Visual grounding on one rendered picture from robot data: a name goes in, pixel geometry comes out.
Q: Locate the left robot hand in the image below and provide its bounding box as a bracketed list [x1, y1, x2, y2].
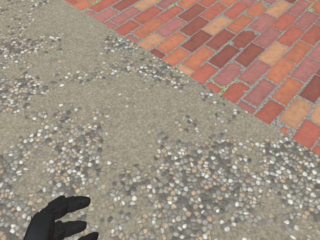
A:
[23, 195, 99, 240]

